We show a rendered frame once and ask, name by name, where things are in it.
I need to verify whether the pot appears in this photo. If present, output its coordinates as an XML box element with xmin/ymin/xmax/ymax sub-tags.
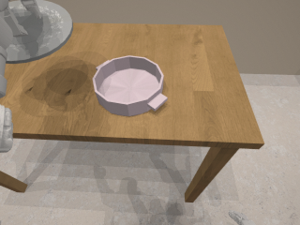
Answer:
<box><xmin>92</xmin><ymin>55</ymin><xmax>168</xmax><ymax>116</ymax></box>

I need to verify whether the lid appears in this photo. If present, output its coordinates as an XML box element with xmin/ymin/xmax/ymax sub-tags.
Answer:
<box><xmin>6</xmin><ymin>0</ymin><xmax>73</xmax><ymax>64</ymax></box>

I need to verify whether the knob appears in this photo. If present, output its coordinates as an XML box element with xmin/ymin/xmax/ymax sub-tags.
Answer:
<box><xmin>11</xmin><ymin>7</ymin><xmax>38</xmax><ymax>30</ymax></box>

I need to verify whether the robot left upper arm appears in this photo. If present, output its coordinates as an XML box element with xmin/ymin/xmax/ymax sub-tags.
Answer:
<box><xmin>0</xmin><ymin>104</ymin><xmax>13</xmax><ymax>225</ymax></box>

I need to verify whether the robot left hand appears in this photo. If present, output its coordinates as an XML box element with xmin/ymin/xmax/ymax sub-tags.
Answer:
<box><xmin>4</xmin><ymin>0</ymin><xmax>41</xmax><ymax>38</ymax></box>

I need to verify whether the table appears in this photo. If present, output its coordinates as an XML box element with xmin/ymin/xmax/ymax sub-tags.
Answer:
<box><xmin>0</xmin><ymin>22</ymin><xmax>264</xmax><ymax>203</ymax></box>

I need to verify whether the left robot forearm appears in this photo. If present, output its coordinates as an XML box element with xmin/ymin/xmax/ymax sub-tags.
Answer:
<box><xmin>0</xmin><ymin>0</ymin><xmax>13</xmax><ymax>98</ymax></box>

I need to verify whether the robot right hand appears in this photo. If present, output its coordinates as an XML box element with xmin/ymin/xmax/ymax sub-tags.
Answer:
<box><xmin>228</xmin><ymin>210</ymin><xmax>256</xmax><ymax>225</ymax></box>

